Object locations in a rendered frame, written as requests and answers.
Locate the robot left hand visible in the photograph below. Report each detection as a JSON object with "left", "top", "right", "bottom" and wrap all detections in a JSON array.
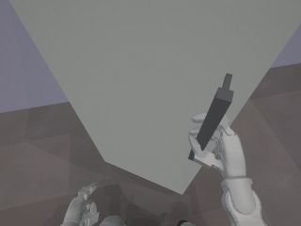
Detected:
[{"left": 63, "top": 183, "right": 100, "bottom": 226}]

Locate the handle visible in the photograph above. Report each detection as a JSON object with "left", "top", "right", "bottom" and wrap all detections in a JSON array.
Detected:
[{"left": 188, "top": 73, "right": 234, "bottom": 161}]

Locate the robot right hand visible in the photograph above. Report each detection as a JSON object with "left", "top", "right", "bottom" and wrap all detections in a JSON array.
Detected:
[{"left": 188, "top": 112, "right": 246, "bottom": 179}]

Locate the fridge door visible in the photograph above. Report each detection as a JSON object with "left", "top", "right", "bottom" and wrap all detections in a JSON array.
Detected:
[{"left": 9, "top": 0, "right": 301, "bottom": 195}]

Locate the robot left thigh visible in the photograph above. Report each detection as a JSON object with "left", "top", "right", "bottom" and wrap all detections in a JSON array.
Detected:
[{"left": 99, "top": 216, "right": 126, "bottom": 226}]

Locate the robot right forearm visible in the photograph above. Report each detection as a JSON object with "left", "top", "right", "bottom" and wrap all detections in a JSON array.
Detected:
[{"left": 220, "top": 176, "right": 267, "bottom": 226}]

